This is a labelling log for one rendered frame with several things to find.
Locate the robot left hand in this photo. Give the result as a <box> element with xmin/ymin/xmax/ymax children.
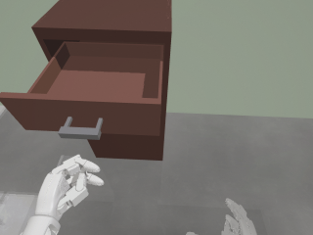
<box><xmin>34</xmin><ymin>155</ymin><xmax>105</xmax><ymax>221</ymax></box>

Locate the handle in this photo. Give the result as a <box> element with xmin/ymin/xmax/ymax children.
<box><xmin>58</xmin><ymin>117</ymin><xmax>103</xmax><ymax>140</ymax></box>

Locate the robot right hand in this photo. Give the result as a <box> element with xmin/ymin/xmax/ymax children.
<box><xmin>221</xmin><ymin>198</ymin><xmax>258</xmax><ymax>235</ymax></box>

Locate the cabinet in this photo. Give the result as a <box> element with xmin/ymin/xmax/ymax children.
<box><xmin>31</xmin><ymin>0</ymin><xmax>172</xmax><ymax>161</ymax></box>

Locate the left robot forearm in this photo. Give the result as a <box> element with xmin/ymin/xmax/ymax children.
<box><xmin>20</xmin><ymin>214</ymin><xmax>61</xmax><ymax>235</ymax></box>

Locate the drawer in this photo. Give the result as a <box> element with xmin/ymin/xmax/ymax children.
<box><xmin>0</xmin><ymin>41</ymin><xmax>164</xmax><ymax>136</ymax></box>

